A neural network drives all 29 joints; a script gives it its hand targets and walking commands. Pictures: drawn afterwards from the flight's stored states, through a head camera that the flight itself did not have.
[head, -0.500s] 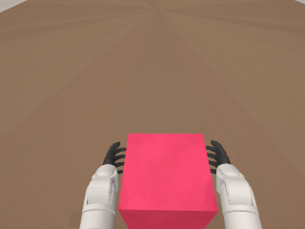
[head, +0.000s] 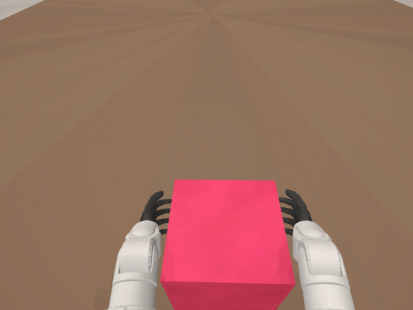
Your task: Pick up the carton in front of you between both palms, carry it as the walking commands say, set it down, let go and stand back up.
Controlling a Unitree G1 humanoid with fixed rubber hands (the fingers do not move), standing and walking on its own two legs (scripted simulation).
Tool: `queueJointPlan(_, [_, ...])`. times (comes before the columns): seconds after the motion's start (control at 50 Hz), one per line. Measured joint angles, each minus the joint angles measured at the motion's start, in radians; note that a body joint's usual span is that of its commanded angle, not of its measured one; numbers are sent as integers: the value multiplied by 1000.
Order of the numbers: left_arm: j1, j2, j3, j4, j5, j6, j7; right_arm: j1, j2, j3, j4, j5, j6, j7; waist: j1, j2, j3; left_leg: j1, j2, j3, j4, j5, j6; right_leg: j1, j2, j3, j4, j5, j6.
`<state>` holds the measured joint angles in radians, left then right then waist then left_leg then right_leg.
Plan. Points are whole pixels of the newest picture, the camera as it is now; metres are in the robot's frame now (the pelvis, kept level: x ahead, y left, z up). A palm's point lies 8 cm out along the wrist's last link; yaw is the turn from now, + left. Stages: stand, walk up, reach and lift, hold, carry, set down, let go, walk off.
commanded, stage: carry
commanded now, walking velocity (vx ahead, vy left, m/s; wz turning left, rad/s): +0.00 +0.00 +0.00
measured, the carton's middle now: (223, 251) +0.29 +0.00 -0.05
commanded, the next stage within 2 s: hold in 0.48 s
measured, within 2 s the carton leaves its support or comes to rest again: neither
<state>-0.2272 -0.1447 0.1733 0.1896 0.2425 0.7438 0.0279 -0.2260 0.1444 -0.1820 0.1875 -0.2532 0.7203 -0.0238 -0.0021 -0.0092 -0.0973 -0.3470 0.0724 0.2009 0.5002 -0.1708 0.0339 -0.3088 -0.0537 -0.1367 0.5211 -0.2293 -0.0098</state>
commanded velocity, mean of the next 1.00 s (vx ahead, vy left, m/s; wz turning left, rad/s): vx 0.00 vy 0.00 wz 0.00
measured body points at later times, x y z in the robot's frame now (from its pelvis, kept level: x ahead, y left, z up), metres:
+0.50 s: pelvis -0.01 +0.00 +0.00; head -0.03 +0.01 +0.45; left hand +0.29 +0.15 +0.03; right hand +0.30 -0.15 +0.04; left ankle +0.06 +0.10 -0.73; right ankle +0.03 -0.11 -0.73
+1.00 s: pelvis +0.01 +0.00 +0.01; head -0.04 +0.01 +0.45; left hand +0.31 +0.15 +0.05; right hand +0.31 -0.16 +0.05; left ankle +0.06 +0.10 -0.73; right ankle +0.03 -0.11 -0.73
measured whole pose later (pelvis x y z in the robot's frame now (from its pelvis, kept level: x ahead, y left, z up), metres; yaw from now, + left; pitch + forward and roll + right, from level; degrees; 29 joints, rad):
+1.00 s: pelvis +0.01 +0.00 +0.01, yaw +0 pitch -9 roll +0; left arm -0.29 -0.16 0.23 0.28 0.29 0.73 0.00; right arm -0.29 0.16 -0.28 0.32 -0.30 0.67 0.02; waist 0.00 -0.03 0.03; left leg -0.09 0.00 0.08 0.40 -0.16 0.03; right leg -0.05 0.01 -0.02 0.44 -0.23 -0.02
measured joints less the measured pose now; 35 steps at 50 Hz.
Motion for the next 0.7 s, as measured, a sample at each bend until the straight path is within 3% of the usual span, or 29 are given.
queueJointPlan(0.48, [12,2,-4,-4,-6,-7,1,1,0,6,-8,-4,7,1,1,6,-3,-14,-5,2,-3,8,8,-15,-5,2,-2,11,6])
queueJointPlan(0.7, [-18,-4,34,49,26,-25,-24,-35,8,-50,82,-35,-43,52,0,-27,126,204,-61,-92,-111,47,4,206,48,88,-101,34,-9])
